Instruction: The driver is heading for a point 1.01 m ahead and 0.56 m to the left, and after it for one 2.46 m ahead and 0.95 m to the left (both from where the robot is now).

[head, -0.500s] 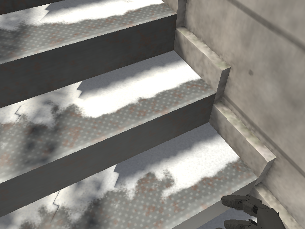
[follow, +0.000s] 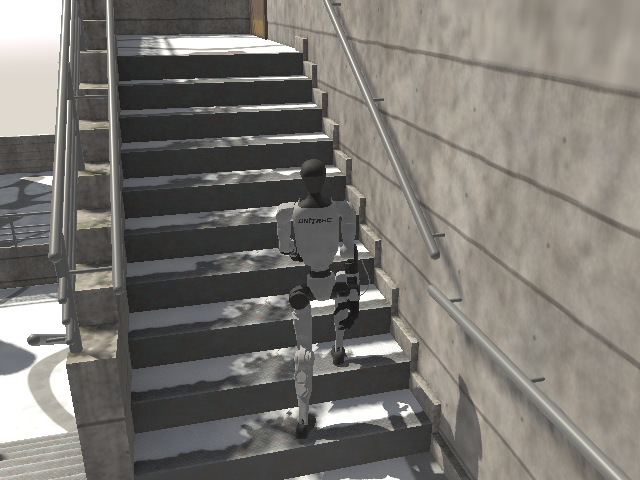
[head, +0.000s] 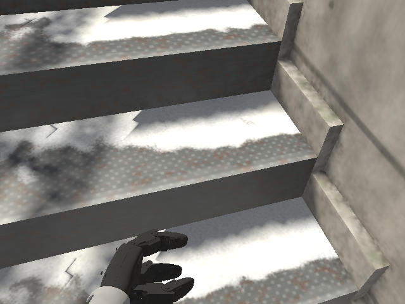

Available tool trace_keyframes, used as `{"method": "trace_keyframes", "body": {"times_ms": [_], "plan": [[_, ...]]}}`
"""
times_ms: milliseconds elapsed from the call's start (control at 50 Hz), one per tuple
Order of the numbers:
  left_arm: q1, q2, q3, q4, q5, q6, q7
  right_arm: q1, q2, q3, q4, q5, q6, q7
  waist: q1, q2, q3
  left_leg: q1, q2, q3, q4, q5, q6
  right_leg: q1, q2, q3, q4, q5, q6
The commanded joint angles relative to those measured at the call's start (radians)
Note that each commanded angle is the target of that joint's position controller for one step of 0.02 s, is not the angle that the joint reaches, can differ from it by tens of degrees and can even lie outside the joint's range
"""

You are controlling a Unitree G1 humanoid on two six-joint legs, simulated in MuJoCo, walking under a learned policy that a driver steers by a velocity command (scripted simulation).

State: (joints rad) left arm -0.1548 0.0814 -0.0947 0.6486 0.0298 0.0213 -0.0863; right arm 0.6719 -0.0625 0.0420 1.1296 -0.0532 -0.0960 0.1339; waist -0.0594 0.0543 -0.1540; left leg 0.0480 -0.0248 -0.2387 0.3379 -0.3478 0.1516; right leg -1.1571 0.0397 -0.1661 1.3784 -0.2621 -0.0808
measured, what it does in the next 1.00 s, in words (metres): climbs, turning left: left foot 0.17 m higher, then right foot 0.17 m higher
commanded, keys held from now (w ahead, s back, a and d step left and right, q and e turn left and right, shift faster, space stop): w+q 1.00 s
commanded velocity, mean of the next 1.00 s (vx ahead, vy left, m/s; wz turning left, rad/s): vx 0.50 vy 0.00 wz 0.59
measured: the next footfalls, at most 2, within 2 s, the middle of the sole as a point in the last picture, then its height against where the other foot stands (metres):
left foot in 0.46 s outside the picture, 0.17 m higher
right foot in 0.92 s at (162, 149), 0.17 m higher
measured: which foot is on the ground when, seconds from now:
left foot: down 0.00-0.04, up 0.06-0.44, down 0.46-0.94, up 0.96-1.00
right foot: down 0.00-0.48, up 0.50-0.90, down 0.92-1.00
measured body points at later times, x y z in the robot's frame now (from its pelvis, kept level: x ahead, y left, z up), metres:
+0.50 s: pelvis +0.32 +0.07 +0.22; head +0.32 +0.09 +0.66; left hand +0.22 +0.24 +0.05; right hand +0.63 +0.00 +0.16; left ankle +0.38 +0.18 -0.40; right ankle +0.19 -0.10 -0.51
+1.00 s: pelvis +0.59 +0.12 +0.39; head +0.58 +0.12 +0.84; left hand +0.69 +0.41 +0.34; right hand +0.72 -0.07 +0.24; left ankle +0.40 +0.18 -0.29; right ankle +0.72 +0.07 -0.22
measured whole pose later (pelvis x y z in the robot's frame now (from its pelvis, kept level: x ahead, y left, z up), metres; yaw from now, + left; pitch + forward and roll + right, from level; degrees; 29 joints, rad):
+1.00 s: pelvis +0.59 +0.12 +0.39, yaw +36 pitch +7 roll -2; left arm -0.03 0.14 -0.07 0.69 0.05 -0.07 -0.05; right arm 0.38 -0.21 -0.03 1.04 -0.04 -0.10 0.13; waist -0.01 0.05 -0.17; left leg -0.41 -0.06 -0.25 0.98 -0.11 0.12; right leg -0.91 -0.03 -0.09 1.30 -0.54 -0.04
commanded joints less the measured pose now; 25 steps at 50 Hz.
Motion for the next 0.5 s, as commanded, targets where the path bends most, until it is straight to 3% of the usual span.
{"method": "trace_keyframes", "body": {"times_ms": [20, 40, 60, 80, 100, 120, 140, 160, 180, 200, 220, 240, 260, 280, 300, 320, 340, 360, 380, 400, 420, 440, 460, 480, 500], "plan": [[0.386, 0.212, 0.102, 0.03, -0.01, 0.025, 0.033, -0.063, -0.304, -0.092, -0.05, -0.001, -0.038, 0.023, 0.293, -0.031, -0.257, -0.388, 0.205, -0.117, 0.47, 1.922, -0.032, 1.105, -0.021, 0.248, -0.387, 0.294, -0.099], [0.637, 0.236, 0.102, 0.147, -0.029, 0.018, 0.025, 0.091, -0.161, -0.067, -0.039, -0.09, -0.031, 0.038, 0.249, -0.328, -0.559, -0.702, 0.036, -0.122, 0.747, 1.02, -0.051, 1.543, -0.278, 0.795, -0.605, 0.304, -0.366], [0.792, 0.251, 0.115, 0.178, 0.044, 0.031, 0.013, -0.039, -0.224, -0.121, 0.019, 0.004, 0.002, 0.045, 0.379, -0.337, -0.367, -0.811, -0.171, -0.11, 1.438, 0.359, -0.08, 1.296, -0.407, 1.19, -0.902, -0.062, -0.463], [0.663, 0.281, 0.127, 0.222, 0.038, -0.023, 0.047, -0.223, -0.175, -0.123, -0.05, 0.033, 0.002, 0.043, 0.307, -0.184, -0.032, -1.052, -0.103, -0.077, 1.684, 0.46, -0.046, 1.021, -0.357, 1.108, -0.999, -0.367, -0.345], [0.514, 0.254, 0.129, 0.243, -0.006, -0.069, 0.039, -0.271, -0.139, -0.12, -0.053, 0.024, -0.007, 0.011, 0.226, -0.094, 0.039, -1.139, -0.036, -0.025, 1.789, 0.424, -0.016, 0.893, -0.375, 0.956, -0.946, -0.344, -0.344], [0.399, 0.12, 0.095, 0.265, -0.013, -0.089, 0.034, -0.366, -0.131, -0.109, -0.106, 0.004, -0.001, -0.029, 0.159, 0.012, -0.027, -1.14, 0.0, -0.002, 1.83, 0.363, 0.052, 0.851, -0.388, 0.805, -0.947, -0.189, -0.332], [0.319, -0.027, 0.051, 0.317, -0.018, -0.099, 0.026, -0.409, -0.094, -0.087, -0.157, 0.003, 0.016, -0.05, 0.092, 0.063, -0.036, -1.129, 0.046, 0.004, 1.804, 0.345, 0.092, 0.801, -0.365, 0.635, -0.949, -0.058, -0.269], [0.282, -0.104, 0.036, 0.34, -0.018, -0.116, 0.025, -0.42, -0.051, -0.074, -0.187, 0.007, 0.04, -0.058, 0.028, 0.069, 0.005, -1.145, 0.079, 0.028, 1.767, 0.327, 0.111, 0.735, -0.319, 0.479, -0.966, 0.026, -0.212], [0.288, -0.115, 0.039, 0.361, -0.014, -0.135, 0.033, -0.413, -0.007, -0.053, -0.198, 0.011, 0.064, -0.059, -0.016, 0.009, 0.027, -1.202, 0.115, 0.044, 1.751, 0.317, 0.115, 0.739, -0.276, 0.362, -0.979, 0.108, -0.173], [0.305, -0.096, 0.057, 0.377, 0.002, -0.145, 0.029, -0.442, 0.014, -0.036, -0.219, 0.027, 0.082, -0.053, -0.023, -0.024, 0.065, -1.268, 0.127, 0.077, 1.814, 0.197, 0.105, 0.74, -0.262, 0.246, -1.013, 0.181, -0.154], [0.326, -0.083, 0.061, 0.396, 0.024, -0.151, 0.031, -0.487, 0.017, -0.023, -0.256, 0.039, 0.091, -0.053, -0.039, -0.049, 0.094, -1.321, 0.129, 0.091, 1.846, 0.083, 0.115, 0.734, -0.252, 0.167, -1.043, 0.164, -0.126], [0.403, -0.045, 0.064, 0.439, 0.067, -0.151, 0.034, -0.568, 0.027, -0.007, -0.3, 0.054, 0.094, -0.061, -0.021, -0.137, 0.122, -1.423, 0.109, 0.138, 2.016, -0.037, 0.143, 0.761, -0.25, 0.144, -1.096, 0.148, -0.126], [0.434, -0.05, 0.056, 0.482, 0.09, -0.141, 0.027, -0.621, 0.008, 0.014, -0.34, 0.053, 0.097, -0.064, -0.035, -0.096, 0.135, -1.514, 0.114, 0.119, 2.005, -0.056, 0.193, 0.771, -0.258, 0.135, -1.124, 0.081, -0.111], [0.445, -0.033, 0.052, 0.497, 0.114, -0.142, 0.027, -0.681, -0.014, 0.018, -0.369, 0.051, 0.097, -0.067, -0.039, -0.053, 0.146, -1.543, 0.126, 0.138, 1.904, -0.04, 0.22, 0.766, -0.238, 0.095, -1.156, -0.015, -0.101], [0.466, 0.029, 0.057, 0.492, 0.144, -0.138, 0.005, -0.766, -0.089, 0.01, -0.417, 0.055, 0.099, -0.074, -0.021, -0.001, 0.101, -1.46, 0.16, 0.164, 1.656, 0.123, 0.203, 0.742, -0.214, 0.045, -1.171, -0.036, -0.08], [0.507, 0.084, 0.074, 0.483, 0.139, -0.135, 0.0, -0.837, -0.131, 0.003, -0.445, 0.074, 0.097, -0.083, 0.013, -0.048, 0.077, -1.431, 0.167, 0.197, 1.559, 0.181, 0.163, 0.744, -0.199, 0.016, -1.191, 0.023, -0.095], [0.462, 0.138, 0.079, 0.426, 0.127, -0.125, -0.022, -0.936, -0.164, 0.001, -0.468, 0.071, 0.12, -0.078, 0.03, -0.092, 0.072, -1.263, 0.176, 0.265, 1.458, 0.148, 0.108, 0.643, -0.246, -0.022, -1.325, 0.082, -0.115], [0.495, 0.158, 0.078, 0.415, 0.119, -0.117, -0.026, -1.0, -0.146, 0.01, -0.474, 0.066, 0.135, -0.069, 0.062, -0.112, 0.091, -1.189, 0.166, 0.303, 1.395, 0.083, 0.085, 0.626, -0.268, -0.022, -1.393, 0.128, -0.132], [0.477, 0.246, 0.096, 0.369, 0.074, -0.13, -0.035, -0.938, -0.121, 0.013, -0.449, 0.044, 0.136, -0.049, -0.002, -0.144, 0.055, -0.908, 0.126, 0.367, 1.28, 0.072, 0.056, 0.576, -0.28, -0.046, -1.39, 0.737, -0.145], [0.523, 0.314, 0.109, 0.363, 0.046, -0.154, -0.025, -0.863, -0.133, 0.007, -0.434, 0.043, 0.129, -0.04, -0.04, -0.125, -0.041, -0.73, 0.038, 0.422, 1.197, 0.185, 0.028, 0.657, -0.284, -0.063, -1.305, 1.324, -0.166], [0.547, 0.381, 0.124, 0.366, 0.017, -0.167, -0.025, -0.763, -0.145, 0.001, -0.393, 0.04, 0.127, -0.034, -0.058, -0.2, -0.068, -0.739, -0.012, 0.432, 1.031, 0.121, -0.02, 0.91, -0.333, -0.073, -1.192, 1.618, -0.165], [0.611, 0.402, 0.143, 0.388, 0.005, -0.175, -0.023, -0.731, -0.161, -0.002, -0.397, 0.039, 0.121, -0.033, -0.071, -0.234, -0.057, -0.735, -0.07, 0.477, 0.826, 0.03, -0.026, 1.099, -0.356, -0.058, -1.106, 1.731, -0.153], [0.618, 0.405, 0.15, 0.397, 0.013, -0.17, -0.03, -0.666, -0.208, -0.028, -0.382, 0.027, 0.11, -0.054, -0.09, -0.271, -0.057, -0.639, -0.107, 0.449, 0.666, 0.018, -0.002, 1.175, -0.354, -0.057, -0.992, 1.708, -0.132], [0.721, 0.297, 0.142, 0.379, 0.078, -0.16, -0.035, -0.49, -0.31, -0.057, -0.33, 0.039, 0.109, -0.088, -0.049, -0.096, -0.288, -0.24, -0.03, 0.166, 0.791, 0.545, 0.135, 0.892, -0.299, -0.022, -0.626, 1.489, -0.07], [0.698, 0.258, 0.135, 0.367, 0.109, -0.135, -0.082, -0.216, -0.363, -0.079, -0.26, -0.004, 0.143, -0.117, -0.141, 0.059, -0.369, -0.008, 0.069, -0.222, 0.42, 0.393, 0.223, 0.592, -0.176, 0.067, -0.32, 0.672, -0.032]]}}
Velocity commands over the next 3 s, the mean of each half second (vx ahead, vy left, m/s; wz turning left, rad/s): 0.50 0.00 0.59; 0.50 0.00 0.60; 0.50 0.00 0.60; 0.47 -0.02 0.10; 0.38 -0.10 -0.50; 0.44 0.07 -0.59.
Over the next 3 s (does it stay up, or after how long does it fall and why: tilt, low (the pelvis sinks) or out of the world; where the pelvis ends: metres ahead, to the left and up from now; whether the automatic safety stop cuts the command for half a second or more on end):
stays up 1.40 0.95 1.00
